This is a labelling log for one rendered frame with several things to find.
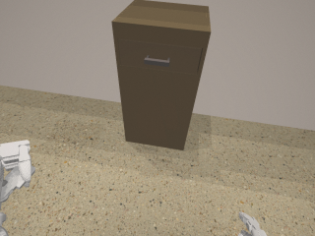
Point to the handle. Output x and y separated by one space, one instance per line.
156 62

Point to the drawer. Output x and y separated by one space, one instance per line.
184 59

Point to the left robot hand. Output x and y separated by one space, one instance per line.
15 157

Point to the right robot hand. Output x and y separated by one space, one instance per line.
252 225

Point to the cabinet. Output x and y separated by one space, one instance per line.
157 105

